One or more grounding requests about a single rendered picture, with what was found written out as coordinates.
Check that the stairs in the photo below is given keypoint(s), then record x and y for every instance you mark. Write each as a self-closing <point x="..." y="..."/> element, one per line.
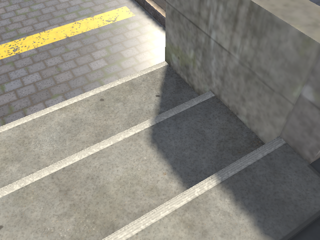
<point x="86" y="167"/>

